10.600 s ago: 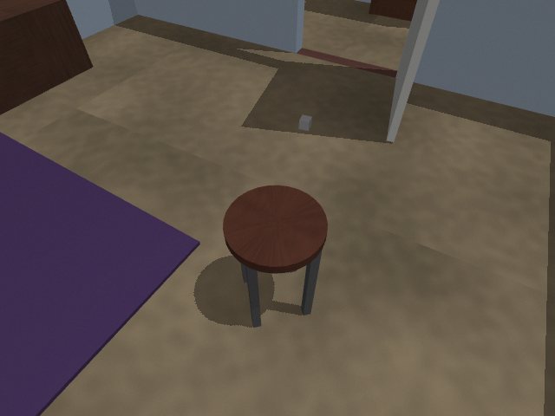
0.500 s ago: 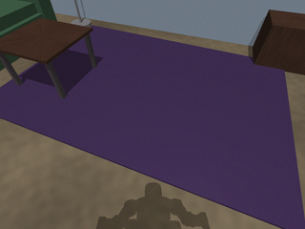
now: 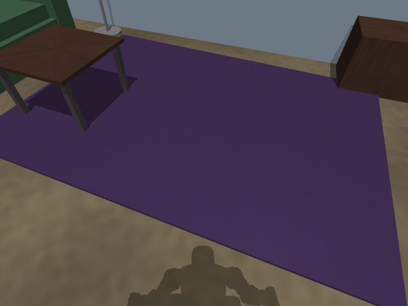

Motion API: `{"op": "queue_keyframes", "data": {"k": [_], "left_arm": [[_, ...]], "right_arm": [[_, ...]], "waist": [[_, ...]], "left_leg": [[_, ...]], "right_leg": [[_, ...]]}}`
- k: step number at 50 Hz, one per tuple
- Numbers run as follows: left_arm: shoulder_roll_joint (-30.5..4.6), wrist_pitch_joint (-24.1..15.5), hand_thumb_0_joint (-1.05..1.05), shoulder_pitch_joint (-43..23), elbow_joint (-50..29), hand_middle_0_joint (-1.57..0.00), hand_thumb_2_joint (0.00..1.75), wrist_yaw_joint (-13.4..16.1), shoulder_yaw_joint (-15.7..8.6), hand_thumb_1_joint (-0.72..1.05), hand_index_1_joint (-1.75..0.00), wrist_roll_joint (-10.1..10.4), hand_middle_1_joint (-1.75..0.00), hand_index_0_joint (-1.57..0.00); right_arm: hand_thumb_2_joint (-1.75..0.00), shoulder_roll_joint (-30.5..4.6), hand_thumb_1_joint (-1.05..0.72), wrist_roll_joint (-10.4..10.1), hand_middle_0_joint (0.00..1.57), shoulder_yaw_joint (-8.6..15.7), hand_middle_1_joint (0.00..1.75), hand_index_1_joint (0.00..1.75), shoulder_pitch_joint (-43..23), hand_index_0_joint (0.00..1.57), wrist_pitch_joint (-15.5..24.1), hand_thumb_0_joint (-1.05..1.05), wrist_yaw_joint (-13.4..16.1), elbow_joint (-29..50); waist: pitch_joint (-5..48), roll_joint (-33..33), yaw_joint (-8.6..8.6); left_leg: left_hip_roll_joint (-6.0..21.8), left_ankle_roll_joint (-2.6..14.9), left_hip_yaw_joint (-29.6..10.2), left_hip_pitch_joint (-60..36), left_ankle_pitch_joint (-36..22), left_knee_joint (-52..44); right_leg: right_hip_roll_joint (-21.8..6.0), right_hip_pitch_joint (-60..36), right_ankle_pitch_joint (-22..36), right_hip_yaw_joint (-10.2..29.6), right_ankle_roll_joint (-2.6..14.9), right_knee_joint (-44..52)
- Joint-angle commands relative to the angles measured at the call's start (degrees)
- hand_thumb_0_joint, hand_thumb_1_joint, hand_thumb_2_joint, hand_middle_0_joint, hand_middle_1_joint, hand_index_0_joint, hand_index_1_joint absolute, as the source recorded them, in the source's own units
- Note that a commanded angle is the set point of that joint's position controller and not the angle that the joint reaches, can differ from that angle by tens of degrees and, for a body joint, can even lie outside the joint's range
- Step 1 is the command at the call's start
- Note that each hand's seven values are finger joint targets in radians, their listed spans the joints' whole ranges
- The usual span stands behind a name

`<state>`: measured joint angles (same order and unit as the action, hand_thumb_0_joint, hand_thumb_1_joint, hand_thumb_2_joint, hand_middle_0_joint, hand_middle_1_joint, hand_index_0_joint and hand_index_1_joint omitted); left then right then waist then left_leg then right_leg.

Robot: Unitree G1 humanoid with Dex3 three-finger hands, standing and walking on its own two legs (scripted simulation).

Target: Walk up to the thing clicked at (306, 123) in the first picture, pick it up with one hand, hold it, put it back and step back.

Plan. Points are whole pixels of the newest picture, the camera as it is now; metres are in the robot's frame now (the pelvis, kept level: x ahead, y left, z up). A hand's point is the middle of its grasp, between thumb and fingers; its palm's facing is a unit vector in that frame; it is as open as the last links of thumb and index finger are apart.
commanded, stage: stand
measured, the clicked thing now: out of the picture -0.15 -1.85 -0.75
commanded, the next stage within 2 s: walk up in 0.30 s
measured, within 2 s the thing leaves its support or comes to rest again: neither
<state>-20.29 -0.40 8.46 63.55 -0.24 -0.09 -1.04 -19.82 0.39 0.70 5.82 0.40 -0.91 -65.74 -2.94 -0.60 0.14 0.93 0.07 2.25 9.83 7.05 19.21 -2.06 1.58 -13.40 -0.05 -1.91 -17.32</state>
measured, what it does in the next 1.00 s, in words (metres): walks ahead, turning right: right foot, then left foot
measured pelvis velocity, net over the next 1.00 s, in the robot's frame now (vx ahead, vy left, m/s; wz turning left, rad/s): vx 0.19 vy -0.05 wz -0.48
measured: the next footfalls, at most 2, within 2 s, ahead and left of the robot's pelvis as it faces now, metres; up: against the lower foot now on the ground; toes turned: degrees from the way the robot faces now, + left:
right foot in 0.58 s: +0.07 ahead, -0.20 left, +0.00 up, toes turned -20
left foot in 1.00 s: +0.39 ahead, +0.01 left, +0.00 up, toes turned -26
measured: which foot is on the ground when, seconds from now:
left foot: down 0.00-0.58, up 0.60-0.98, down 1.00-1.00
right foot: down 0.00-0.34, up 0.36-0.56, down 0.58-1.00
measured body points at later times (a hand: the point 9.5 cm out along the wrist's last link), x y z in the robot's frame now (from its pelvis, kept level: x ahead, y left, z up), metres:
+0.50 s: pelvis +0.01 -0.02 -0.01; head +0.03 -0.04 +0.44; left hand +0.10 +0.30 -0.12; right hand +0.07 -0.35 -0.13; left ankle +0.04 +0.12 -0.75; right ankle +0.00 -0.15 -0.71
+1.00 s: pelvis +0.19 -0.05 -0.04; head +0.22 -0.08 +0.41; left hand +0.32 +0.25 -0.13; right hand +0.17 -0.41 -0.14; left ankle +0.35 +0.03 -0.75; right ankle +0.03 -0.18 -0.74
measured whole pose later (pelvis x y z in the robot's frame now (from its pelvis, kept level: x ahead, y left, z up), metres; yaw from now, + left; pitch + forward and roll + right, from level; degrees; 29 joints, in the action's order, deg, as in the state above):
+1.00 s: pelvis +0.19 -0.05 -0.04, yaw -27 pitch -1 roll -2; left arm -23.3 -3.7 26.8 47.3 0.8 -3.1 -1.3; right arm -25.7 2.6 6.0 10.0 -0.4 -5.1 -43.8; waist -6.0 3.5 -2.2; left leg 4.4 0.2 -1.3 27.5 11.1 39.2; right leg -0.4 8.6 -28.8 8.0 -1.9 -39.4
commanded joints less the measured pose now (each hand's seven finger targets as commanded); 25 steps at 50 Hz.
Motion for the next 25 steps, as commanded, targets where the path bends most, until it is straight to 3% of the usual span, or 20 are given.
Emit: {"op": "queue_keyframes", "data": {"k": [1,4,10,14,15,16,17,18,19,20,21,23,24,25], "left_arm": [[-11.97,-1.02,0.00,-0.81,-3.34,-0.20,0.90,0.66,-2.14,0.90,-0.30,0.24,-0.30,-0.20],[-12.41,-0.86,0.00,-0.83,-3.34,-0.20,0.90,0.61,-2.30,0.90,-0.30,0.13,-0.30,-0.20],[-11.97,-0.99,0.00,-0.53,-3.41,-0.20,0.90,0.67,-2.10,0.90,-0.30,0.34,-0.30,-0.20],[-11.90,-0.98,0.00,-0.60,-3.52,-0.20,0.90,0.73,-2.01,0.90,-0.30,0.27,-0.30,-0.20],[-15.53,-0.35,0.00,2.27,-7.05,-0.20,0.90,-0.67,-4.94,0.90,-0.30,-0.77,-0.30,-0.20],[-13.88,1.06,0.00,-0.37,-9.75,-0.20,0.90,-1.87,-6.12,0.90,-0.30,-0.91,-0.30,-0.20],[-12.32,1.44,0.00,-3.75,-11.86,-0.20,0.90,-2.64,-6.05,0.90,-0.30,-0.75,-0.30,-0.20],[-12.71,1.45,0.00,-4.11,-12.81,-0.20,0.90,-3.00,-6.58,0.90,-0.30,-1.73,-0.30,-0.20],[-13.61,1.46,0.00,-2.60,-12.51,-0.20,0.90,-3.30,-7.23,0.90,-0.30,-1.65,-0.30,-0.20],[-13.95,1.66,0.00,1.05,-12.33,-0.20,0.90,-3.88,-7.76,0.90,-0.30,-1.14,-0.30,-0.20],[-13.69,2.18,0.00,6.22,-12.09,-0.20,0.90,-4.55,-8.21,0.90,-0.30,-0.52,-0.30,-0.20],[-12.87,2.33,0.00,8.71,-12.24,-0.20,0.90,-5.72,-8.66,0.90,-0.30,-0.11,-0.30,-0.20],[-12.21,2.12,0.00,7.98,-13.12,-0.20,0.90,-5.82,-7.69,0.90,-0.30,0.18,-0.30,-0.20],[-11.86,1.83,0.00,10.53,-12.95,-0.20,0.90,-5.76,-7.96,0.90,-0.30,0.23,-0.30,-0.20]], "right_arm": [[-0.90,-12.87,-0.90,0.03,0.20,2.11,0.30,0.30,-2.71,0.20,1.38,0.00,1.07,3.53],[-0.90,-12.69,-0.90,0.02,0.20,2.15,0.30,0.30,-2.24,0.20,1.24,0.00,1.12,3.42],[-0.90,-12.62,-0.90,-0.02,0.20,2.08,0.30,0.30,-2.21,0.20,1.49,0.00,1.17,3.42],[-0.90,-12.66,-0.90,-0.03,0.20,2.07,0.30,0.30,-2.04,0.20,1.35,0.00,1.14,3.20],[-0.90,-18.13,-0.90,1.22,0.20,5.64,0.30,0.30,2.82,0.20,2.39,0.00,0.69,6.17],[-0.90,-19.57,-0.90,1.64,0.20,7.43,0.30,0.30,4.07,0.20,2.62,0.00,0.27,7.53],[-0.90,-21.27,-0.90,1.30,0.20,8.57,0.30,0.30,6.84,0.20,2.59,0.00,0.43,8.31],[-0.90,-21.25,-0.90,1.14,0.20,8.73,0.30,0.30,5.05,0.20,2.70,0.00,0.23,10.39],[-0.90,-19.58,-0.90,1.08,0.20,8.30,0.30,0.30,3.99,0.20,2.70,0.00,0.04,12.06],[-0.90,-19.30,-0.90,1.36,0.20,8.38,0.30,0.30,2.15,0.20,2.75,0.00,-0.04,13.74],[-0.90,-19.61,-0.90,2.11,0.20,8.96,0.30,0.30,-1.85,0.20,2.73,0.00,-0.04,15.41],[-0.90,-18.69,-0.90,2.87,0.20,9.05,0.30,0.30,-5.17,0.20,2.48,0.00,-0.31,18.09],[-0.90,-19.98,-0.90,2.48,0.20,9.26,0.30,0.30,-3.67,0.20,2.65,0.00,-0.69,18.03],[-0.90,-19.66,-0.90,2.59,0.20,9.40,0.30,0.30,-5.29,0.20,2.35,0.00,-0.84,18.73]], "waist": [[3.05,1.09,-0.09],[2.62,0.67,0.21],[3.84,0.27,0.02],[3.72,0.36,0.17],[7.02,0.15,2.32],[0.73,6.78,4.37],[-0.42,15.87,6.33],[-0.82,11.22,5.74],[0.18,5.03,3.73],[1.97,5.57,1.79],[3.06,9.74,-1.40],[3.17,11.72,-2.66],[1.88,10.86,-1.86],[1.76,10.39,-3.15]], "left_leg": [[7.14,1.22,-6.85,-5.17,-3.86,-2.82],[6.90,1.16,-7.02,-4.94,-0.50,-3.51],[7.21,1.35,-6.95,-6.09,-7.43,-2.21],[6.99,1.21,-6.75,-5.44,-6.17,-2.06],[5.90,4.42,-6.54,-13.69,21.60,0.35],[10.64,5.34,-8.38,-21.59,29.21,-1.00],[21.07,9.67,-17.75,-18.69,34.90,-9.78],[27.83,12.98,-21.11,-10.44,29.28,-11.78],[27.04,12.56,-19.12,-4.69,27.43,-12.35],[25.66,11.85,-15.67,-3.79,28.47,-11.93],[24.67,11.25,-12.33,-4.22,28.70,-11.10],[20.02,8.72,-3.29,1.16,28.12,-8.00],[19.67,8.32,0.40,4.00,26.28,-7.05],[18.60,7.63,2.46,5.61,27.45,-4.46]], "right_leg": [[-5.75,5.45,3.72,3.68,2.86,3.63],[-5.56,6.27,2.08,3.63,2.98,3.61],[-5.74,5.75,5.08,3.49,2.82,3.04],[-5.89,5.52,4.92,3.62,2.82,3.52],[-1.20,13.53,-14.29,3.66,5.16,-2.98],[-0.46,32.79,-15.71,5.56,4.91,-9.45],[0.46,37.44,-15.65,0.99,4.00,-25.06],[-3.48,34.27,-15.95,2.10,2.58,-32.57],[-4.63,29.19,-14.72,3.18,2.67,-36.07],[-5.63,27.45,-14.06,3.06,2.76,-36.66],[-6.61,26.43,-13.61,2.10,2.79,-35.83],[-6.10,20.03,-13.26,-1.56,2.10,-30.65],[-6.57,15.53,-10.74,-1.96,2.61,-26.71],[-5.06,12.68,-8.30,-4.12,2.96,-24.30]]}}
